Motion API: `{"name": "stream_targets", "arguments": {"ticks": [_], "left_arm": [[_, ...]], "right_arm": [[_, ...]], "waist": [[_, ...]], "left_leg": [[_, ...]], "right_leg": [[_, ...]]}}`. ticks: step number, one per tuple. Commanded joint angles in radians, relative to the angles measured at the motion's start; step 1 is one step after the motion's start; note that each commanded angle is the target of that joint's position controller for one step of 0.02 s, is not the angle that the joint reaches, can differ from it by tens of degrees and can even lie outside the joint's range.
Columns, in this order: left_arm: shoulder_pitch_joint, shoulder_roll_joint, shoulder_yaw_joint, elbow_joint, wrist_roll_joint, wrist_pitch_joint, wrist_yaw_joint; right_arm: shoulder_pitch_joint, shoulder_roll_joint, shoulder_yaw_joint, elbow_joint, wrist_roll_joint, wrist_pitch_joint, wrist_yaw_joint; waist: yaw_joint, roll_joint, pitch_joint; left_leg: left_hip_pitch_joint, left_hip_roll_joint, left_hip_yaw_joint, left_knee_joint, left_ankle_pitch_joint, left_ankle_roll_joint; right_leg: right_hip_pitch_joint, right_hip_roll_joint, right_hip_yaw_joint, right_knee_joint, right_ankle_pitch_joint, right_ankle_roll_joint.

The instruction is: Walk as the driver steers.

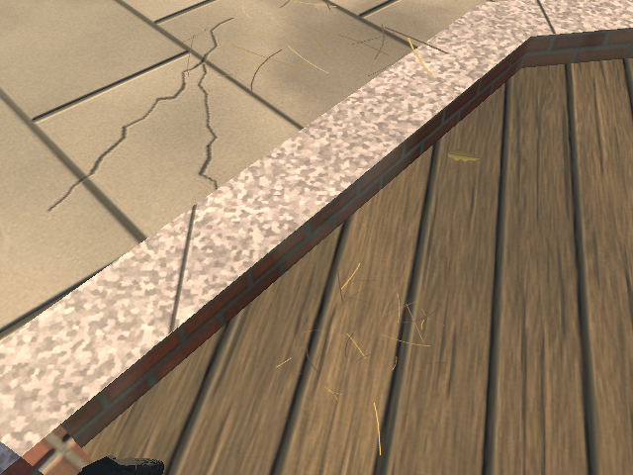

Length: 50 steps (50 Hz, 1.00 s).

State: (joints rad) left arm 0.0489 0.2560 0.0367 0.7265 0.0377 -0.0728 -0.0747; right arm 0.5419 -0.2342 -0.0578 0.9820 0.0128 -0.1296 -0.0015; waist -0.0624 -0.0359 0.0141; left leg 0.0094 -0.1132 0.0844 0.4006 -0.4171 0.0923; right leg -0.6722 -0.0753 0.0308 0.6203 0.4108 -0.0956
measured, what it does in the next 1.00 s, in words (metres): goes down, turning right: right foot 0.14 m lower, then left foot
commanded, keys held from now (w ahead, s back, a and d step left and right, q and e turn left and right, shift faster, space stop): w+shift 0.44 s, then w+e+shift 0.34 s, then e+shift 0.20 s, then q+shift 0.02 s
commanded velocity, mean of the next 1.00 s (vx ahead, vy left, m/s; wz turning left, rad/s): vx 0.92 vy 0.00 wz -0.34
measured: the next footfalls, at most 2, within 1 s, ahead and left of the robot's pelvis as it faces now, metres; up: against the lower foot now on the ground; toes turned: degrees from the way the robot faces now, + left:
right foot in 0.22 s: +0.38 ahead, -0.10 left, -0.14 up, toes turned -4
left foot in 0.58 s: +0.81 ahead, +0.11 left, -0.14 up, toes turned -1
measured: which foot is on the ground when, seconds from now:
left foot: down 0.00-0.22, up 0.24-0.56, down 0.58-1.00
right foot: up 0.00-0.20, down 0.22-0.58, up 0.60-0.98, down 1.00-1.00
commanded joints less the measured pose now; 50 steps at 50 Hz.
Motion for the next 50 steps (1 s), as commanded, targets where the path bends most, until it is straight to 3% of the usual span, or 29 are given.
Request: {"name": "stream_targets", "arguments": {"ticks": [1,3,6,8,10,11,12,13,14,15,17,18,19,20,22,25,27,28,29,30,31,33,35,38,41,44,47,49,50], "left_arm": [[-0.034,0.061,0.008,-0.041,0.002,0.002,-0.006],[-0.126,0.077,0.01,-0.072,0.008,0.001,-0.001],[-0.198,0.047,-0.001,-0.096,0.009,-0.022,0.013],[-0.028,0.06,0.012,-0.027,0.001,-0.02,0.034],[0.369,0.142,0.057,0.111,0.004,-0.014,0.058],[0.565,0.177,0.083,0.172,0.019,-0.005,0.063],[0.64,0.225,0.082,0.191,0.041,-0.005,0.053],[0.674,0.24,0.098,0.179,0.002,-0.008,0.042],[0.599,0.179,0.088,0.186,0.013,-0.004,0.064],[0.471,0.1,0.064,0.184,0.012,-0.007,0.076],[0.484,0.091,0.051,0.231,0.022,-0.032,0.078],[0.491,0.037,0.033,0.266,-0.003,-0.05,0.071],[0.364,0.027,0.019,0.248,-0.022,-0.067,0.07],[0.235,0.072,0.027,0.21,-0.022,-0.08,0.07],[0.234,0.078,0.029,0.212,-0.045,-0.094,0.056],[0.349,0.143,0.048,0.246,-0.073,-0.087,0.051],[0.406,0.181,0.052,0.266,-0.038,-0.061,0.051],[0.411,0.189,0.054,0.271,-0.014,-0.045,0.061],[0.403,0.145,0.045,0.257,-0.001,-0.04,0.064],[0.554,-0.059,0.005,0.211,-0.046,-0.034,0.055],[0.511,0.037,0.02,0.192,-0.068,-0.034,0.064],[0.324,0.074,0.026,0.158,-0.037,-0.017,0.065],[0.294,0.035,0.025,0.14,-0.009,0.01,0.047],[0.214,-0.024,0.014,0.089,-0.01,0.049,0.029],[0.093,-0.017,0.009,0.04,-0.01,0.059,0.02],[0.006,-0.023,-0.012,-0.002,-0.008,0.041,0.004],[0.205,0.042,0.012,0.043,0.006,0.042,0.011],[0.504,0.124,0.055,0.119,0.005,0.037,0.035],[0.473,0.15,0.069,0.139,0.0,0.026,0.048]], "right_arm": [[-0.065,-0.101,-0.003,-0.063,-0.013,-0.02,-0.014],[0.029,-0.117,-0.001,-0.033,-0.055,0.007,-0.036],[0.097,-0.108,0.01,0.005,-0.066,0.034,-0.059],[0.082,-0.138,0.016,0.016,-0.054,0.044,-0.061],[0.018,-0.154,0.012,0.014,-0.053,0.058,-0.064],[-0.061,-0.17,-0.006,0.011,-0.031,0.048,-0.05],[-0.027,-0.037,0.017,-0.037,-0.001,0.023,-0.05],[-0.087,-0.118,0.019,-0.089,0.06,0.009,-0.061],[-0.187,-0.108,0.029,-0.116,0.039,0.007,-0.066],[-0.294,-0.123,0.034,-0.125,-0.005,-0.002,-0.04],[-0.284,-0.062,0.043,-0.114,-0.078,0.04,-0.008],[-0.34,-0.014,0.05,-0.152,-0.087,0.056,0.006],[-0.452,0.015,0.065,-0.225,-0.061,0.057,0.025],[-0.491,0.01,0.075,-0.257,-0.057,0.054,0.041],[-0.375,0.014,0.071,-0.186,-0.051,0.034,0.071],[-0.497,-0.06,0.054,-0.208,-0.036,0.035,0.051],[-0.41,-0.129,0.024,-0.192,-0.045,0.029,0.025],[-0.182,-0.155,0.004,-0.126,-0.047,0.029,0.012],[0.002,-0.231,-0.024,-0.092,-0.061,0.027,-0.006],[-0.007,-0.334,-0.044,-0.104,-0.106,0.02,-0.008],[-0.059,-0.276,-0.044,-0.11,-0.071,0.029,0.007],[-0.239,-0.148,-0.021,-0.128,-0.061,0.021,0.007],[-0.228,-0.096,-0.006,-0.097,-0.061,0.014,-0.001],[-0.194,-0.064,0.0,-0.053,-0.026,-0.005,0.001],[-0.231,-0.032,0.008,-0.062,-0.029,-0.009,-0.004],[-0.238,-0.08,0.004,-0.082,-0.012,-0.021,-0.014],[-0.233,-0.197,-0.025,-0.113,0.005,-0.009,-0.037],[-0.312,-0.202,-0.036,-0.154,0.013,0.017,-0.037],[-0.299,-0.135,-0.03,-0.135,0.023,0.037,-0.029]], "waist": [[0.054,0.048,0.112],[-0.014,0.024,0.168],[-0.087,0.004,0.202],[-0.027,0.012,0.106],[0.16,0.017,-0.04],[0.281,-0.084,-0.143],[0.191,-0.297,-0.266],[0.296,-0.231,-0.487],[0.253,-0.096,-0.362],[0.197,0.07,-0.145],[0.099,0.12,0.007],[0.059,0.14,0.069],[-0.01,0.101,0.16],[-0.036,0.022,0.239],[-0.051,0.003,0.127],[0.014,0.03,0.131],[-0.023,0.005,0.03],[-0.124,-0.008,-0.098],[-0.196,0.005,-0.198],[-0.049,0.319,-0.336],[-0.053,0.308,-0.361],[-0.008,0.095,-0.072],[0.042,0.093,-0.018],[0.081,0.117,0.033],[0.095,0.095,0.093],[0.102,0.074,0.129],[0.184,0.13,-0.041],[0.322,0.14,-0.199],[0.304,-0.004,-0.137]], "left_leg": [[-0.286,0.236,-0.119,-0.107,0.289,0.068],[-0.069,0.258,-0.154,-0.009,0.356,0.099],[0.151,0.251,-0.159,0.098,0.547,0.081],[0.163,0.248,-0.152,0.277,0.786,0.085],[0.038,0.242,-0.149,0.727,0.999,0.097],[-0.256,0.111,-0.07,1.216,0.655,0.062],[-0.81,0.025,-0.14,1.627,-0.356,0.037],[-1.065,0.009,-0.202,1.714,-0.268,0.017],[-1.184,0.092,-0.156,1.59,-0.139,0.024],[-1.098,0.166,-0.146,1.344,0.0,0.028],[-0.949,0.193,-0.17,1.352,-0.112,0.019],[-0.989,0.242,-0.223,1.265,-0.069,0.016],[-0.91,0.281,-0.182,0.931,0.071,-0.011],[-0.722,0.279,-0.132,0.639,0.213,-0.02],[-0.23,0.212,-0.044,0.415,0.638,-0.024],[-0.324,0.176,-0.017,0.227,0.595,-0.017],[-0.242,0.094,0.006,0.171,0.413,0.002],[-0.021,0.073,0.001,0.202,0.309,0.008],[0.199,0.207,-0.135,0.228,0.121,0.011],[0.372,0.555,-0.673,0.059,-0.194,0.084],[0.328,0.562,-0.939,-0.164,-0.399,0.08],[0.047,0.501,-0.607,-0.16,-0.192,0.052],[-0.095,0.452,-0.374,-0.173,0.093,0.025],[-0.125,0.411,-0.141,-0.209,0.324,-0.029],[-0.16,0.308,0.095,-0.21,0.768,-0.066],[-0.208,0.28,0.213,-0.16,0.906,-0.085],[-0.105,0.337,0.19,0.139,1.303,-0.102],[-0.173,0.349,0.147,0.57,1.118,-0.095],[-0.333,0.179,0.168,0.938,0.292,-0.113]], "right_leg": [[0.225,0.007,-0.026,-0.015,0.12,-0.027],[0.022,-0.006,-0.036,-0.064,-0.019,-0.024],[-0.046,0.001,-0.062,-0.291,-0.075,-0.012],[0.185,0.027,-0.095,-0.336,-0.078,-0.029],[0.585,0.044,-0.129,-0.295,-0.204,-0.064],[0.921,-0.026,-0.045,-0.233,-0.212,-0.12],[1.383,-0.247,0.156,0.211,0.283,-0.172],[1.586,-0.376,0.516,0.043,-0.129,-0.351],[1.426,-0.382,0.58,-0.203,-0.587,-0.332],[1.098,-0.309,0.461,-0.323,-0.629,-0.254],[0.695,-0.324,0.44,-0.309,-0.448,-0.265],[0.58,-0.288,0.37,-0.325,-0.571,-0.213],[0.372,-0.178,0.238,-0.461,-0.658,-0.13],[0.14,-0.105,0.12,-0.577,-0.608,-0.102],[-0.02,-0.013,-0.006,-0.571,-0.451,-0.099],[0.389,-0.07,0.034,-0.571,-0.107,-0.099],[0.601,-0.07,0.04,-0.301,0.217,-0.068],[0.567,-0.048,0.028,-0.02,0.235,-0.056],[0.392,0.006,0.012,0.312,0.026,-0.045],[0.114,0.137,0.008,0.754,-0.843,-0.019],[0.012,0.123,0.067,0.848,-0.813,-0.045],[-0.045,0.014,0.044,0.788,-0.64,-0.047],[0.022,-0.026,0.042,0.746,-0.628,-0.031],[-0.033,-0.064,0.021,0.688,-0.596,-0.014],[-0.049,-0.005,-0.084,0.561,-0.479,0.007],[0.124,0.059,-0.21,0.109,-0.276,0.001],[0.378,0.169,-0.257,0.038,-0.297,-0.046],[0.681,0.165,-0.16,-0.024,-0.265,-0.099],[0.77,0.085,-0.043,-0.2,-0.064,-0.128]]}}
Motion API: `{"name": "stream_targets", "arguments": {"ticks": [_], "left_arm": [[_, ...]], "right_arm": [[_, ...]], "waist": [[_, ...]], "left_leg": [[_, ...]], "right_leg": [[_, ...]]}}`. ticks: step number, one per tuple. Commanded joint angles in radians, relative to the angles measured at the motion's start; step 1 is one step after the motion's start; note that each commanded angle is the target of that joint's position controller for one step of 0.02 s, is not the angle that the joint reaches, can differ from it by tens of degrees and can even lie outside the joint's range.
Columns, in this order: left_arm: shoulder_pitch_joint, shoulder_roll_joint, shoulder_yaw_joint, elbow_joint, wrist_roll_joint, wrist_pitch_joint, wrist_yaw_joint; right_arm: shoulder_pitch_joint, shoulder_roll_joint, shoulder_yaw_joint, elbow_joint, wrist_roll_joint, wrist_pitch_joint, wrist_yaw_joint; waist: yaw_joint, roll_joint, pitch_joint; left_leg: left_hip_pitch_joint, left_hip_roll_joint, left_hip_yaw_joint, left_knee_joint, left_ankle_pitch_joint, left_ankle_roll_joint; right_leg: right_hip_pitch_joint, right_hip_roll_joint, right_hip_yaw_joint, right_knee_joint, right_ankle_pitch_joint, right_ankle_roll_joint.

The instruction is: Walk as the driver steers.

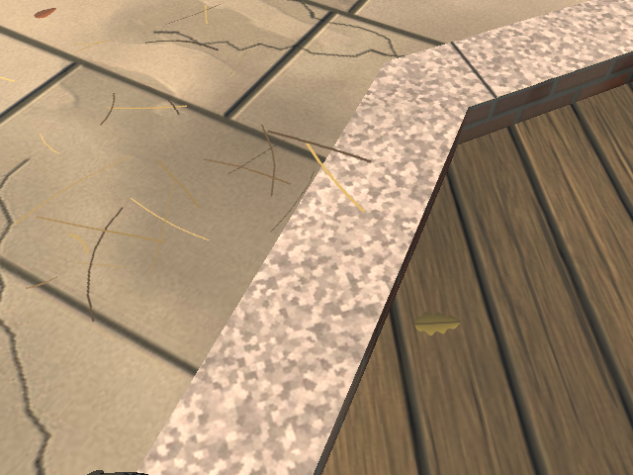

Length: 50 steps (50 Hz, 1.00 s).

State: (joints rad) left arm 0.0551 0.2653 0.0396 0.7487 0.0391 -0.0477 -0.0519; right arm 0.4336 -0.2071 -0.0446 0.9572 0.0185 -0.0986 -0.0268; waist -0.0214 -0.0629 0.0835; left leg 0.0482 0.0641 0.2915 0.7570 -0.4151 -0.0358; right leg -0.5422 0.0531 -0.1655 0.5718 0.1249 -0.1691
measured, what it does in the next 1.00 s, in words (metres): climbs, turning left: left foot 0.14 m higher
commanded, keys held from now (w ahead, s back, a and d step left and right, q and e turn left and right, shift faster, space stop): q+shift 0.68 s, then shift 0.12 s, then e+shift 0.20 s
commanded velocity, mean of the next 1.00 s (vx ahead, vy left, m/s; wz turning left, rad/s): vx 0.10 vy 0.00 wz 0.38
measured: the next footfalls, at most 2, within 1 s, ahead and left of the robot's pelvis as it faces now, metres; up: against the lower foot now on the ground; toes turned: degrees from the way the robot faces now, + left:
left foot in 0.82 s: +0.25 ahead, +0.25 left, +0.14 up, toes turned +30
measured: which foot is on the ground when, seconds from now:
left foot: down 0.00-0.00, up 0.02-0.80, down 0.82-1.00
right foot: down 0.00-0.82, up 0.84-1.00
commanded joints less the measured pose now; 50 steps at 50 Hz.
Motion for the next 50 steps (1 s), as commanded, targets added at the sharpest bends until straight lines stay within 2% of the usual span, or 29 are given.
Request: {"name": "stream_targets", "arguments": {"ticks": [1,2,3,4,5,7,9,11,14,15,18,20,21,23,27,30,35,37,39,40,41,42,43,44,45,46,47,48,50], "left_arm": [[0.405,0.255,0.084,0.095,0.011,0.003,0.03],[0.37,0.289,0.087,0.048,0.007,0.013,0.036],[0.26,0.2,0.071,0.004,-0.009,0.027,0.049],[0.2,0.117,0.043,-0.001,-0.017,0.03,0.057],[0.188,0.059,0.019,0.019,-0.012,0.023,0.063],[0.21,0.037,-0.006,0.056,-0.002,-0.002,0.07],[0.248,0.079,0.001,0.099,0.001,-0.022,0.064],[0.31,0.093,0.004,0.121,-0.006,-0.027,0.072],[0.388,0.063,-0.003,0.142,-0.012,-0.016,0.094],[0.394,0.043,-0.009,0.129,-0.006,-0.011,0.104],[0.364,0.032,-0.018,0.105,-0.02,-0.007,0.109],[0.334,0.036,-0.024,0.08,-0.022,-0.003,0.116],[0.332,0.069,-0.018,0.062,-0.023,0.0,0.119],[0.359,0.1,-0.007,0.053,-0.019,0.006,0.129],[0.39,0.118,0.015,-0.003,-0.003,0.019,0.139],[0.394,0.103,0.022,-0.042,-0.002,0.029,0.13],[0.358,0.145,0.048,-0.076,0.007,0.032,0.115],[0.309,0.178,0.056,-0.085,0.001,0.036,0.101],[0.253,0.216,0.059,-0.086,-0.023,0.044,0.075],[0.261,0.23,0.062,-0.066,-0.04,0.046,0.057],[0.278,0.22,0.06,-0.063,-0.042,0.049,0.046],[0.136,0.091,0.025,-0.212,-0.033,0.055,0.022],[0.105,0.032,0.014,-0.239,-0.005,0.069,0.024],[0.124,-0.022,-0.009,-0.234,-0.016,0.076,0.039],[0.122,-0.025,-0.012,-0.23,-0.028,0.079,0.062],[0.147,0.006,0.007,-0.228,-0.005,0.074,0.086],[0.207,0.044,0.033,-0.21,0.017,0.078,0.095],[0.242,0.07,0.048,-0.189,0.019,0.085,0.097],[0.225,0.063,0.053,-0.187,-0.001,0.089,0.088]], "right_arm": [[-0.116,-0.055,-0.018,-0.154,0.002,0.022,-0.003],[0.008,-0.053,-0.003,-0.21,0.016,0.023,-0.012],[0.024,-0.074,0.006,-0.173,0.001,0.036,-0.026],[0.016,-0.085,0.003,-0.157,-0.022,0.046,-0.025],[0.003,-0.072,0.003,-0.145,-0.045,0.055,-0.022],[-0.035,-0.058,0.003,-0.156,-0.032,0.097,-0.023],[-0.096,-0.021,0.007,-0.185,-0.027,0.124,-0.039],[-0.201,-0.006,0.01,-0.231,-0.027,0.13,-0.044],[-0.32,0.038,0.024,-0.291,-0.025,0.141,-0.032],[-0.342,0.06,0.03,-0.31,-0.036,0.149,-0.031],[-0.371,0.053,0.034,-0.351,-0.043,0.178,-0.03],[-0.386,0.059,0.03,-0.381,-0.048,0.192,-0.033],[-0.394,0.046,0.027,-0.396,-0.049,0.2,-0.036],[-0.442,0.056,0.025,-0.439,-0.048,0.21,-0.04],[-0.478,0.061,0.015,-0.481,-0.061,0.209,-0.041],[-0.496,0.051,0.008,-0.495,-0.062,0.213,-0.027],[-0.581,0.062,0.022,-0.557,-0.026,0.217,0.01],[-0.523,0.048,0.021,-0.545,-0.016,0.21,0.011],[-0.402,0.005,0.01,-0.514,0.0,0.2,0.0],[-0.332,-0.018,0.004,-0.502,0.002,0.186,-0.006],[-0.231,-0.065,-0.012,-0.485,-0.003,0.163,-0.007],[-0.222,-0.228,-0.057,-0.492,-0.012,0.159,-0.019],[-0.24,-0.265,-0.086,-0.517,-0.009,0.171,-0.023],[-0.284,-0.201,-0.054,-0.499,-0.013,0.161,-0.024],[-0.334,-0.156,-0.036,-0.478,-0.023,0.158,-0.025],[-0.405,-0.084,-0.015,-0.472,-0.025,0.154,-0.026],[-0.415,-0.035,0.001,-0.474,-0.03,0.149,-0.025],[-0.383,-0.023,0.005,-0.459,-0.036,0.141,-0.022],[-0.309,-0.065,-0.007,-0.428,-0.05,0.114,-0.022]], "waist": [[0.149,-0.161,-0.172],[0.089,-0.081,-0.522],[0.062,0.1,-0.528],[0.017,0.153,-0.388],[-0.004,0.167,-0.299],[-0.02,0.132,-0.182],[-0.023,0.106,-0.145],[0.011,0.121,-0.168],[0.037,0.086,-0.166],[0.031,0.073,-0.175],[-0.011,0.062,-0.114],[-0.029,0.016,-0.098],[-0.025,-0.013,-0.087],[-0.015,-0.054,-0.079],[0.003,0.002,-0.111],[0.027,0.027,-0.106],[0.055,-0.055,-0.087],[0.029,-0.072,-0.125],[-0.022,-0.118,-0.205],[-0.05,-0.144,-0.258],[-0.105,-0.104,-0.308],[-0.128,0.322,-0.292],[-0.109,0.22,-0.391],[-0.069,0.195,-0.356],[-0.028,0.243,-0.207],[0.035,0.236,-0.07],[0.07,0.251,-0.053],[0.068,0.214,-0.073],[0.055,0.154,-0.12]], "left_leg": [[-0.673,-0.121,-0.075,1.059,-0.283,-0.003],[-0.766,-0.087,-0.304,1.155,-0.133,0.011],[-0.744,-0.038,-0.313,1.133,0.002,0.015],[-0.733,-0.018,-0.297,1.101,0.006,0.016],[-0.728,-0.02,-0.297,1.127,-0.022,0.021],[-0.662,-0.026,-0.321,1.141,-0.026,0.042],[-0.759,-0.059,-0.323,1.271,-0.061,0.07],[-0.99,-0.094,-0.328,1.406,-0.087,0.101],[-1.266,-0.124,-0.333,1.509,-0.085,0.112],[-1.301,-0.126,-0.341,1.586,-0.087,0.106],[-1.327,-0.099,-0.295,1.493,-0.035,0.056],[-1.281,-0.084,-0.281,1.424,-0.005,0.026],[-1.246,-0.077,-0.238,1.343,-0.021,0.013],[-1.265,-0.054,-0.231,1.319,-0.079,0.01],[-1.365,-0.011,-0.267,1.344,-0.153,0.033],[-1.367,0.001,-0.229,1.312,-0.165,0.042],[-1.154,0.059,-0.191,0.889,-0.223,0.089],[-0.973,0.027,-0.151,0.728,-0.287,0.119],[-0.711,-0.061,-0.098,0.571,-0.33,0.149],[-0.587,-0.102,-0.13,0.458,-0.268,0.163],[-0.4,-0.127,-0.312,0.245,-0.143,0.199],[-0.313,0.152,-0.944,-0.169,0.111,0.324],[-0.345,0.266,-1.149,-0.349,0.313,0.391],[-0.435,0.282,-0.964,-0.307,0.212,0.366],[-0.544,0.275,-0.783,-0.266,0.079,0.314],[-0.615,0.234,-0.677,-0.205,0.077,0.255],[-0.615,0.221,-0.608,-0.162,0.177,0.242],[-0.601,0.217,-0.547,-0.152,0.262,0.235],[-0.497,0.229,-0.495,-0.169,0.302,0.225]], "right_leg": [[0.744,-0.214,0.352,0.069,1.193,-0.072],[0.974,-0.454,0.608,-0.019,1.258,-0.247],[0.83,-0.45,0.617,-0.106,0.804,-0.267],[0.631,-0.395,0.563,-0.164,0.478,-0.236],[0.486,-0.356,0.53,-0.213,0.311,-0.209],[0.237,-0.355,0.422,-0.292,0.238,-0.165],[0.211,-0.355,0.39,-0.288,0.229,-0.147],[0.399,-0.333,0.362,-0.242,0.186,-0.125],[0.564,-0.331,0.304,-0.231,-0.082,-0.069],[0.571,-0.357,0.301,-0.217,-0.042,-0.063],[0.465,-0.339,0.209,-0.246,-0.186,-0.015],[0.395,-0.324,0.151,-0.243,-0.127,0.004],[0.374,-0.326,0.123,-0.281,-0.067,-0.006],[0.439,-0.358,0.114,-0.298,0.037,-0.036],[0.644,-0.439,0.108,-0.274,0.108,-0.08],[0.693,-0.44,0.032,-0.258,0.141,-0.068],[0.663,-0.444,-0.094,-0.287,0.271,-0.012],[0.625,-0.437,-0.155,-0.249,0.486,-0.005],[0.567,-0.412,-0.202,-0.134,0.889,0.005],[0.558,-0.408,-0.197,-0.008,1.051,0.011],[0.432,-0.366,-0.19,0.239,1.01,0.057],[-0.007,-0.13,-0.163,0.652,-0.234,0.167],[-0.038,-0.022,0.174,0.941,-0.557,0.183],[-0.019,-0.005,0.343,0.978,-0.529,0.17],[-0.062,0.003,0.336,0.958,-0.493,0.174],[-0.115,-0.001,0.278,0.973,-0.423,0.177],[-0.125,0.004,0.234,1.004,-0.411,0.178],[-0.107,0.019,0.213,1.024,-0.391,0.181],[-0.132,0.027,0.189,1.014,-0.365,0.178]]}}
Over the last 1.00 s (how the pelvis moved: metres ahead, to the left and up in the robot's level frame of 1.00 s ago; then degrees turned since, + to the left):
0.96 -0.04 -0.15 -20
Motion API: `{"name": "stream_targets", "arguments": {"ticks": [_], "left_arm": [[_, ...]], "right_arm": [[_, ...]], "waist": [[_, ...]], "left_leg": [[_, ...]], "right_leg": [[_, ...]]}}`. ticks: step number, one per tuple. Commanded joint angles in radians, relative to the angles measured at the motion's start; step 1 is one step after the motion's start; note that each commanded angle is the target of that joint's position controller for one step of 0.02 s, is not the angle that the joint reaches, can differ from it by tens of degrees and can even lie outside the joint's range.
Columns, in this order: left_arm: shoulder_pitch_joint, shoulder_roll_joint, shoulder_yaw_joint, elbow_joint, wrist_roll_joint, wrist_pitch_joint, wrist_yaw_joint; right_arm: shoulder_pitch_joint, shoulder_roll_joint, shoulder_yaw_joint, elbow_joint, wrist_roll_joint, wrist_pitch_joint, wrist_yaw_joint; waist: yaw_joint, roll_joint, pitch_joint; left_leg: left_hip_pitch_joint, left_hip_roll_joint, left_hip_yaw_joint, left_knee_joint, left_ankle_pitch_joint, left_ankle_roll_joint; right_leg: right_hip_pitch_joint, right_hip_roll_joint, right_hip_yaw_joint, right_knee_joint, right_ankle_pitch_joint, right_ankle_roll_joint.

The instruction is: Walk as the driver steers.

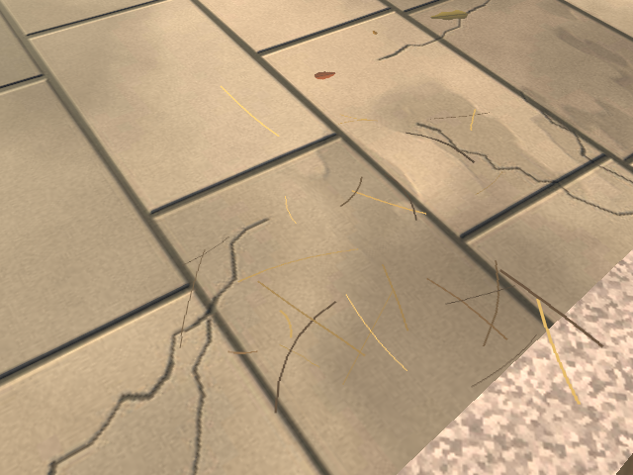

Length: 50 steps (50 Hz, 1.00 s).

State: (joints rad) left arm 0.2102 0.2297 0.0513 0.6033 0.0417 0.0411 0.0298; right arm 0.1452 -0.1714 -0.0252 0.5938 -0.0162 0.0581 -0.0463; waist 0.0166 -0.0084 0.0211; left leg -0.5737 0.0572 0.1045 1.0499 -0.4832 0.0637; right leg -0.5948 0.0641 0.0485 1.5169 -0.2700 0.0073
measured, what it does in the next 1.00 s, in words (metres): climbs: right foot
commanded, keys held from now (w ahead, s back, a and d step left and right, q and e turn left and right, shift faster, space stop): e+shift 0.42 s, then shift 0.12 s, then q+shift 0.46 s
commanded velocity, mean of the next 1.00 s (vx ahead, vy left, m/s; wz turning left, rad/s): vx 0.00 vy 0.00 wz -0.21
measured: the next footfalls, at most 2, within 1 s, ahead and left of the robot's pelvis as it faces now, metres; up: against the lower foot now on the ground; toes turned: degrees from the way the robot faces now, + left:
right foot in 0.40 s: +0.12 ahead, -0.12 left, +0.00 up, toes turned -27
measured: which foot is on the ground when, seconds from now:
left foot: down 0.00-0.40, up 0.42-1.00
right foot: up 0.00-0.38, down 0.40-1.00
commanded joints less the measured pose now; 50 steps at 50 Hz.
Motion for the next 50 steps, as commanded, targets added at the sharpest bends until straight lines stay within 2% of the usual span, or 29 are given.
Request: {"name": "stream_targets", "arguments": {"ticks": [1,3,5,7,8,9,13,14,15,16,17,18,19,20,21,22,23,24,25,27,28,30,32,34,36,39,41,46,50], "left_arm": [[0.048,0.087,0.04,-0.042,-0.014,0.004,-0.002],[0.001,0.085,0.044,-0.039,-0.018,0.011,-0.011],[-0.046,0.09,0.048,-0.049,-0.013,0.022,-0.021],[-0.087,0.097,0.054,-0.052,-0.008,0.031,-0.028],[-0.089,0.097,0.056,-0.061,-0.003,0.035,-0.033],[-0.07,0.085,0.047,-0.056,-0.007,0.039,-0.041],[-0.099,0.068,0.038,-0.073,-0.006,0.042,-0.066],[-0.081,0.06,0.033,-0.052,-0.015,0.041,-0.073],[-0.095,0.057,0.032,-0.065,-0.025,0.039,-0.082],[-0.112,0.073,0.037,-0.075,-0.03,0.036,-0.089],[-0.101,0.086,0.04,-0.084,-0.045,0.032,-0.094],[-0.096,0.095,0.045,-0.086,-0.045,0.026,-0.098],[-0.054,0.088,0.047,-0.073,-0.044,0.019,-0.096],[0.023,0.099,0.056,-0.047,-0.035,0.007,-0.09],[0.091,0.143,0.077,0.004,-0.02,-0.009,-0.068],[0.233,0.235,0.111,-0.008,-0.014,-0.008,-0.06],[0.21,0.225,0.096,-0.056,-0.018,-0.026,-0.057],[0.099,0.219,0.084,-0.106,-0.005,-0.031,-0.042],[0.014,0.196,0.07,-0.129,-0.002,-0.029,-0.023],[-0.062,0.127,0.042,-0.148,-0.022,-0.034,-0.004],[-0.068,0.092,0.025,-0.149,-0.022,-0.039,-0.001],[-0.053,0.052,-0.004,-0.142,-0.013,-0.051,0.0],[-0.012,0.023,-0.03,-0.12,0.002,-0.064,0.0],[-0.014,0.059,-0.022,-0.114,0.004,-0.069,0.004],[-0.016,0.094,-0.009,-0.124,-0.002,-0.063,0.012],[-0.021,0.093,-0.005,-0.135,-0.003,-0.062,0.02],[-0.03,0.082,-0.005,-0.135,0.003,-0.071,0.019],[-0.037,0.093,0.004,-0.12,0.005,-0.078,0.023],[-0.101,0.135,0.021,-0.121,0.015,-0.076,0.004]], "right_arm": [[0.0,-0.121,-0.033,-0.055,-0.015,-0.055,-0.004],[0.015,-0.127,-0.035,-0.057,-0.011,-0.066,-0.01],[0.045,-0.117,-0.032,-0.049,-0.012,-0.063,-0.018],[0.073,-0.115,-0.033,-0.049,-0.009,-0.063,-0.028],[0.07,-0.102,-0.031,-0.056,-0.008,-0.058,-0.034],[0.068,-0.097,-0.024,-0.058,-0.013,-0.046,-0.035],[0.072,-0.13,-0.038,-0.061,-0.024,-0.041,-0.031],[0.047,-0.131,-0.039,-0.066,-0.024,-0.04,-0.023],[0.047,-0.149,-0.045,-0.066,-0.025,-0.038,-0.018],[0.059,-0.157,-0.05,-0.06,-0.025,-0.036,-0.015],[0.085,-0.18,-0.056,-0.041,-0.027,-0.027,-0.014],[0.096,-0.199,-0.063,-0.028,-0.027,-0.02,-0.012],[0.082,-0.207,-0.065,-0.016,-0.021,-0.014,-0.007],[0.092,-0.204,-0.065,0.004,-0.014,-0.013,0.0],[0.093,-0.159,-0.056,0.005,-0.02,-0.01,0.018],[-0.055,-0.182,-0.06,-0.091,-0.025,-0.002,0.024],[-0.079,-0.151,-0.052,-0.121,-0.023,-0.007,0.029],[-0.049,-0.137,-0.046,-0.088,0.006,-0.013,0.029],[-0.064,-0.14,-0.046,-0.069,0.014,-0.016,0.023],[-0.03,-0.152,-0.052,-0.026,-0.016,-0.012,0.006],[0.008,-0.153,-0.054,0.002,-0.021,0.0,0.005],[0.053,-0.125,-0.045,0.042,-0.002,0.026,0.014],[0.082,-0.103,-0.04,0.084,0.02,0.045,0.025],[0.062,-0.146,-0.059,0.084,0.007,0.051,0.029],[0.028,-0.189,-0.078,0.072,-0.011,0.044,0.028],[0.017,-0.199,-0.087,0.06,-0.014,0.038,0.035],[0.012,-0.204,-0.089,0.047,-0.012,0.041,0.05],[-0.021,-0.189,-0.082,-0.003,-0.007,0.047,0.076],[0.001,-0.181,-0.076,-0.041,0.013,0.048,0.095]], "waist": [[0.008,0.096,-0.061],[-0.012,0.118,-0.066],[-0.03,0.15,-0.042],[-0.048,0.149,-0.042],[-0.038,0.152,-0.046],[-0.032,0.151,-0.044],[-0.033,0.159,-0.039],[-0.035,0.139,-0.043],[-0.039,0.16,-0.031],[-0.054,0.158,-0.03],[-0.062,0.183,-0.046],[-0.067,0.152,-0.034],[-0.036,0.104,-0.038],[-0.001,0.025,-0.057],[0.029,-0.173,-0.052],[0.153,-0.365,-0.042],[0.111,-0.214,-0.12],[0.063,-0.114,-0.135],[0.032,-0.067,-0.096],[-0.011,-0.041,-0.11],[-0.02,-0.034,-0.13],[-0.029,-0.015,-0.143],[-0.012,-0.029,-0.111],[-0.008,-0.08,-0.052],[0.0,-0.064,-0.047],[-0.005,-0.047,-0.066],[-0.002,-0.081,-0.08],[-0.008,-0.115,-0.085],[-0.047,-0.163,-0.103]], "left_leg": [[0.173,0.239,-0.283,-0.485,0.35,0.118],[0.25,0.26,-0.253,-0.541,0.293,0.114],[0.331,0.258,-0.192,-0.598,0.255,0.107],[0.386,0.289,-0.158,-0.626,0.283,0.128],[0.395,0.315,-0.149,-0.635,0.323,0.127],[0.41,0.294,-0.102,-0.638,0.32,0.142],[0.426,0.305,-0.024,-0.643,0.166,0.117],[0.384,0.274,0.042,-0.637,0.125,0.099],[0.364,0.274,0.063,-0.629,0.072,0.089],[0.375,0.285,0.067,-0.619,0.021,0.082],[0.397,0.329,0.046,-0.657,0.014,0.067],[0.395,0.336,0.058,-0.623,0.028,0.051],[0.369,0.328,0.089,-0.549,0.036,0.024],[0.327,0.302,0.131,-0.414,0.054,-0.005],[0.196,0.183,0.204,-0.226,0.013,-0.057],[-0.088,0.038,0.197,0.073,-0.294,-0.109],[-0.176,0.002,-0.062,0.251,-0.273,-0.105],[-0.184,0.017,-0.125,0.321,-0.121,-0.097],[-0.189,0.032,-0.136,0.319,0.03,-0.092],[-0.141,0.028,-0.137,0.312,0.172,-0.092],[-0.112,0.011,-0.12,0.337,0.204,-0.094],[-0.068,-0.011,-0.126,0.335,0.221,-0.106],[-0.01,-0.064,-0.198,0.268,0.219,-0.123],[-0.034,-0.101,-0.212,0.248,0.217,-0.131],[-0.099,-0.11,-0.195,0.294,0.208,-0.14],[-0.143,-0.093,-0.166,0.349,0.187,-0.158],[-0.146,-0.079,-0.133,0.347,0.179,-0.156],[-0.109,-0.018,-0.112,0.153,0.154,-0.133],[0.151,0.009,-0.048,-0.144,0.04,-0.08]], "right_leg": [[-0.102,0.012,-0.033,0.043,0.047,0.004],[-0.154,0.005,-0.041,0.043,0.058,0.012],[-0.204,-0.014,-0.056,-0.058,0.054,0.042],[-0.221,-0.025,-0.067,-0.09,0.06,0.067],[-0.219,-0.047,-0.047,-0.114,0.05,0.079],[-0.212,-0.046,-0.093,-0.196,0.013,0.087],[-0.132,-0.102,-0.116,-0.447,0.05,0.069],[-0.047,-0.089,-0.168,-0.535,0.026,0.054],[0.004,-0.092,-0.184,-0.623,0.017,0.041],[0.03,-0.089,-0.207,-0.68,0.013,0.03],[0.087,-0.07,-0.232,-0.761,-0.176,0.01],[0.136,-0.072,-0.25,-0.823,-0.152,-0.004],[0.224,-0.065,-0.262,-0.918,-0.048,-0.019],[0.339,-0.061,-0.238,-1.007,0.026,-0.034],[0.435,-0.057,-0.16,-1.02,0.112,-0.067],[0.518,-0.283,0.312,-1.155,0.145,-0.182],[0.572,-0.39,0.579,-1.247,0.062,-0.24],[0.53,-0.421,0.538,-1.271,-0.089,-0.251],[0.478,-0.388,0.442,-1.259,-0.076,-0.213],[0.447,-0.288,0.298,-1.227,0.055,-0.149],[0.442,-0.265,0.24,-1.219,0.109,-0.133],[0.43,-0.25,0.166,-1.227,0.183,-0.119],[0.391,-0.258,0.097,-1.261,0.174,-0.105],[0.38,-0.283,0.075,-1.276,0.143,-0.12],[0.424,-0.325,0.079,-1.263,0.164,-0.17],[0.455,-0.362,0.06,-1.24,0.173,-0.234],[0.466,-0.375,0.039,-1.24,0.132,-0.258],[0.49,-0.406,-0.016,-1.219,0.078,-0.236],[0.378,-0.388,-0.133,-1.183,0.035,-0.173]]}}
Over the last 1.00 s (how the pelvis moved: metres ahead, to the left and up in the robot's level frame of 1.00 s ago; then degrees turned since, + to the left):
0.21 0.13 0.10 23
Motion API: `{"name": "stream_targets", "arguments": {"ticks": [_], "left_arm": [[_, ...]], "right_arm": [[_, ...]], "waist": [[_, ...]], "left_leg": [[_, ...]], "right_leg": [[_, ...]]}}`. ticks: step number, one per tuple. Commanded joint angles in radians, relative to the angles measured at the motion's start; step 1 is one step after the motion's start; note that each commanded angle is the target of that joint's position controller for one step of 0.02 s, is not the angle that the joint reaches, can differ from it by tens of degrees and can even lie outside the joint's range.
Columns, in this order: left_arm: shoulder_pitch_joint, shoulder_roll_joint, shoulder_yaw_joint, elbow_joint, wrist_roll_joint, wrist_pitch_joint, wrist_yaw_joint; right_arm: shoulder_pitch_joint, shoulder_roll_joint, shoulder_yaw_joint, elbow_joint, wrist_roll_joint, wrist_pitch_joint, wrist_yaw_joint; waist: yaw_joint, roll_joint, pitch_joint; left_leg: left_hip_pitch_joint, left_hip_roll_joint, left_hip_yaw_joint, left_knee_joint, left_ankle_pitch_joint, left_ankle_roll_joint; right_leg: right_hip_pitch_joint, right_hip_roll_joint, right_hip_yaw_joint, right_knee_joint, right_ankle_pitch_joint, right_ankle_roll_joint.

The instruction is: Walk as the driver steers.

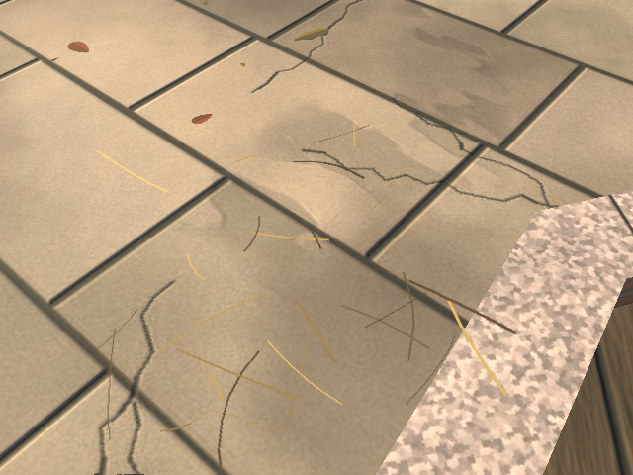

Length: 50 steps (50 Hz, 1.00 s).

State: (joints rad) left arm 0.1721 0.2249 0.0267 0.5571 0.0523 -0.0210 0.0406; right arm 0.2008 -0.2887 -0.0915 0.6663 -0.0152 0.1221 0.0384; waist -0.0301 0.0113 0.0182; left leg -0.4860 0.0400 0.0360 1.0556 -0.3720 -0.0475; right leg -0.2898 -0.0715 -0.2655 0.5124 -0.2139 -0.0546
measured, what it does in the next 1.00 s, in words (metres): walks ahead, turning right: left foot, then right foot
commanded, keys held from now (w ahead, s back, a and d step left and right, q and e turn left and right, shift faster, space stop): q+shift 0.02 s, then w+q+shift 0.06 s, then w+shift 0.12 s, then w+e+shift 0.62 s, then w+shift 0.18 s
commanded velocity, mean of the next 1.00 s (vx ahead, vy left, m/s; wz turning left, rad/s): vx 0.74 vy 0.00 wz -0.26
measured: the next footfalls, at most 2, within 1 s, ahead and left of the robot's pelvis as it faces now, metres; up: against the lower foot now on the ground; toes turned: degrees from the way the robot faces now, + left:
left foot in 0.10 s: +0.02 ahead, +0.13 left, +0.00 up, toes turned +9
right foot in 0.64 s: +0.50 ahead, -0.01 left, +0.00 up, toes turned -7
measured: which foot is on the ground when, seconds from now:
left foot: up 0.00-0.08, down 0.10-0.64, up 0.66-1.00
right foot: down 0.00-0.08, up 0.10-0.62, down 0.64-1.00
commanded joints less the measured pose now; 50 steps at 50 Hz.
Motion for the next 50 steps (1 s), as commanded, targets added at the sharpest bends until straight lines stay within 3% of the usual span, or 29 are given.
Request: {"name": "stream_targets", "arguments": {"ticks": [1,3,4,5,6,7,8,9,11,14,19,22,25,26,27,29,31,32,33,34,35,37,39,41,43,45,46,49,50], "left_arm": [[-0.064,0.149,0.051,-0.066,0.002,-0.011,-0.013],[-0.072,0.186,0.068,-0.046,0.007,0.007,-0.021],[-0.092,0.166,0.065,-0.037,0.012,0.021,-0.024],[-0.126,0.081,0.041,-0.039,-0.005,0.042,-0.047],[-0.122,-0.006,0.003,-0.112,-0.03,0.044,-0.071],[-0.185,0.067,0.023,-0.16,-0.021,0.023,-0.082],[-0.155,0.123,0.041,-0.138,-0.025,0.006,-0.085],[-0.12,0.16,0.051,-0.091,-0.018,-0.001,-0.089],[-0.064,0.163,0.058,-0.018,-0.009,-0.006,-0.099],[-0.098,0.138,0.055,0.017,-0.031,-0.002,-0.114],[-0.114,0.123,0.064,0.046,-0.039,0.008,-0.132],[-0.132,0.139,0.064,0.046,-0.022,0.01,-0.142],[-0.195,0.116,0.042,0.024,-0.019,0.012,-0.153],[-0.214,0.102,0.031,0.011,-0.019,0.013,-0.155],[-0.191,0.091,0.022,0.013,-0.023,0.016,-0.152],[-0.12,0.105,0.02,0.018,-0.035,0.015,-0.143],[0.219,0.189,0.056,0.108,-0.045,0.006,-0.122],[0.408,0.249,0.086,0.16,-0.03,-0.006,-0.109],[0.402,0.352,0.121,0.174,-0.018,0.003,-0.088],[0.352,0.38,0.131,0.161,-0.038,0.006,-0.089],[0.353,0.353,0.129,0.175,-0.044,-0.001,-0.079],[0.31,0.244,0.102,0.199,-0.037,-0.013,-0.061],[0.229,0.171,0.068,0.189,-0.037,-0.031,-0.058],[0.188,0.194,0.067,0.176,-0.049,-0.052,-0.059],[0.189,0.188,0.062,0.174,-0.047,-0.071,-0.057],[0.21,0.183,0.062,0.192,-0.06,-0.081,-0.062],[0.252,0.197,0.064,0.205,-0.071,-0.09,-0.062],[0.302,0.238,0.076,0.239,-0.067,-0.095,-0.057],[0.29,0.262,0.079,0.238,-0.057,-0.094,-0.052]], "right_arm": [[-0.039,-0.072,-0.012,-0.117,0.018,-0.016,0.009],[0.107,-0.111,-0.024,-0.077,0.018,-0.024,0.013],[0.26,-0.135,-0.036,-0.001,0.02,-0.035,0.008],[0.344,-0.132,-0.028,0.027,0.012,-0.054,0.0],[0.176,-0.174,-0.011,-0.074,-0.002,-0.069,-0.023],[0.074,-0.197,-0.027,-0.114,-0.002,-0.068,-0.053],[0.009,-0.183,-0.022,-0.125,-0.003,-0.073,-0.067],[0.004,-0.153,-0.013,-0.126,-0.009,-0.09,-0.062],[0.055,-0.115,0.005,-0.099,-0.015,-0.144,-0.053],[0.166,-0.117,0.004,-0.044,-0.009,-0.201,-0.044],[0.245,-0.114,0.008,0.016,-0.021,-0.225,-0.049],[0.23,-0.095,0.02,0.043,-0.022,-0.244,-0.05],[0.231,-0.083,0.031,0.087,-0.025,-0.254,-0.047],[0.234,-0.085,0.034,0.103,-0.025,-0.255,-0.047],[0.212,-0.086,0.038,0.115,-0.024,-0.256,-0.047],[0.267,-0.15,0.028,0.146,-0.026,-0.252,-0.063],[0.232,-0.215,0.006,0.14,-0.043,-0.215,-0.075],[0.179,-0.239,0.001,0.114,-0.03,-0.216,-0.073],[0.159,-0.079,0.043,0.063,-0.013,-0.233,-0.05],[0.071,-0.064,0.054,-0.003,-0.008,-0.265,-0.035],[-0.052,-0.091,0.057,-0.054,-0.013,-0.282,-0.034],[-0.044,-0.079,0.076,-0.067,-0.024,-0.297,-0.03],[0.002,-0.064,0.085,-0.063,-0.055,-0.249,-0.027],[-0.018,-0.044,0.096,-0.096,-0.069,-0.201,-0.02],[-0.142,-0.049,0.105,-0.158,-0.048,-0.196,-0.009],[-0.198,-0.013,0.118,-0.15,-0.033,-0.2,0.007],[-0.219,0.002,0.123,-0.156,-0.023,-0.205,0.012],[-0.256,-0.045,0.103,-0.136,-0.022,-0.211,0.001],[-0.209,-0.059,0.093,-0.118,-0.021,-0.208,-0.003]], "waist": [[-0.009,-0.184,-0.102],[-0.079,-0.149,-0.13],[-0.139,-0.011,-0.082],[-0.176,0.251,0.054],[-0.072,0.337,0.088],[-0.052,0.304,0.128],[0.002,0.262,0.128],[0.012,0.18,0.092],[0.0,0.122,0.02],[-0.033,0.054,0.045],[-0.045,0.033,0.083],[-0.033,0.043,0.107],[-0.047,0.04,0.164],[-0.05,0.048,0.174],[-0.031,0.05,0.159],[0.005,0.12,0.069],[0.18,0.168,-0.129],[0.293,0.129,-0.208],[0.217,-0.119,-0.226],[0.197,-0.168,-0.321],[0.206,-0.046,-0.242],[0.107,0.108,-0.083],[0.014,0.1,0.035],[-0.02,0.051,0.073],[0.006,0.017,0.137],[0.051,0.016,0.109],[0.077,-0.045,0.1],[0.119,-0.044,0.058],[0.098,-0.054,-0.007]], "left_leg": [[0.125,0.02,0.049,-0.216,-0.103,0.049],[0.354,-0.025,0.14,-0.355,-0.106,0.107],[0.485,-0.067,0.096,-0.429,-0.158,0.15],[0.459,0.027,-0.17,-0.545,-0.317,0.221],[0.313,0.204,-0.691,-0.825,-0.632,0.339],[0.214,0.264,-0.81,-1.038,-0.777,0.371],[0.162,0.255,-0.742,-1.038,-0.696,0.351],[0.179,0.216,-0.617,-0.976,-0.54,0.325],[0.282,0.169,-0.47,-0.934,-0.335,0.292],[0.473,0.183,-0.39,-0.967,-0.22,0.275],[0.649,0.221,-0.194,-0.984,-0.068,0.227],[0.637,0.207,-0.081,-1.019,0.022,0.206],[0.61,0.173,0.043,-1.064,0.213,0.191],[0.599,0.173,0.081,-1.066,0.374,0.187],[0.571,0.152,0.148,-1.023,0.705,0.163],[0.64,0.187,0.186,-0.809,1.509,0.124],[0.638,0.212,0.17,-0.339,1.736,0.112],[0.415,0.18,0.168,-0.014,1.536,0.114],[-0.067,-0.002,0.141,0.429,0.496,0.073],[-0.295,-0.151,-0.05,0.666,0.003,0.068],[-0.377,-0.079,-0.155,0.658,0.108,0.081],[-0.313,0.026,-0.156,0.459,0.135,0.088],[-0.23,0.07,-0.143,0.365,0.089,0.06],[-0.238,0.101,-0.101,0.229,0.057,0.03],[-0.19,0.115,-0.045,-0.024,0.211,0.012],[-0.025,0.071,0.011,-0.278,0.446,0.024],[0.04,0.067,0.015,-0.356,0.548,0.041],[0.02,0.013,0.024,-0.52,0.58,0.082],[0.059,-0.036,0.035,-0.52,0.523,0.092]], "right_leg": [[0.05,-0.25,0.162,-0.159,-0.048,-0.1],[-0.094,-0.229,0.126,-0.124,-0.431,-0.041],[-0.253,-0.135,0.063,0.084,-0.541,0.001],[-0.507,-0.002,0.011,0.543,-0.574,0.035],[-0.68,0.066,0.187,0.65,-0.362,0.093],[-0.682,0.026,0.267,0.648,-0.207,0.115],[-0.619,0.007,0.268,0.627,-0.109,0.137],[-0.563,0.002,0.252,0.615,-0.063,0.152],[-0.501,0.002,0.236,0.576,-0.025,0.128],[-0.601,0.003,0.241,0.497,0.068,0.076],[-0.791,0.081,0.364,0.571,0.088,0.046],[-0.779,0.057,0.315,0.554,0.109,0.025],[-0.705,0.035,0.192,0.423,0.117,-0.018],[-0.644,0.035,0.142,0.358,0.114,-0.042],[-0.508,0.066,0.075,0.286,0.099,-0.076],[-0.335,0.151,-0.018,0.266,0.06,-0.125],[-0.021,0.236,0.006,0.255,-0.078,-0.171],[0.297,0.229,0.125,0.149,-0.1,-0.206],[0.599,-0.025,0.578,0.058,-0.38,-0.325],[0.673,-0.174,1.111,-0.152,-0.394,-0.432],[0.617,-0.168,1.094,-0.224,-0.284,-0.39],[0.324,-0.12,0.911,-0.263,-0.199,-0.31],[0.044,-0.023,0.737,-0.271,-0.074,-0.288],[-0.095,0.022,0.668,-0.348,-0.175,-0.292],[-0.194,0.053,0.598,-0.409,-0.055,-0.272],[-0.192,0.125,0.488,-0.432,0.089,-0.211],[-0.158,0.081,0.515,-0.439,0.216,-0.205],[0.171,0.024,0.507,-0.38,0.489,-0.166],[0.27,0.022,0.489,-0.303,0.71,-0.148]]}}
Over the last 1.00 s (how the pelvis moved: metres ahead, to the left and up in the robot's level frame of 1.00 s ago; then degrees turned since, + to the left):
0.06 -0.01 0.06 -12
